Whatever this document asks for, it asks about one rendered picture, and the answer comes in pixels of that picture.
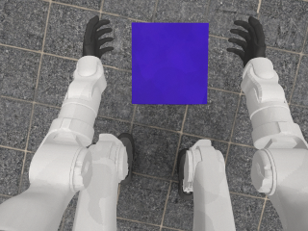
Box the robot left forearm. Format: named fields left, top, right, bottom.
left=29, top=55, right=107, bottom=183

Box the robot right forearm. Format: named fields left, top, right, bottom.
left=241, top=57, right=308, bottom=150

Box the right robot thigh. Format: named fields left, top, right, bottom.
left=184, top=145, right=236, bottom=231

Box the left robot thigh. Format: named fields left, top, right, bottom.
left=72, top=141, right=127, bottom=231

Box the robot thigh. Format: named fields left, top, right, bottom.
left=184, top=145, right=236, bottom=231
left=72, top=141, right=127, bottom=231

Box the carton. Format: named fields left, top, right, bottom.
left=131, top=22, right=209, bottom=105

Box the robot right upper arm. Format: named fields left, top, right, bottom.
left=250, top=147, right=308, bottom=231

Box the robot left hand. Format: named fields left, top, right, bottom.
left=82, top=15, right=114, bottom=59

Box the robot left upper arm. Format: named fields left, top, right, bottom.
left=0, top=142, right=93, bottom=231

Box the robot right hand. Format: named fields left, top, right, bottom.
left=226, top=16, right=267, bottom=67

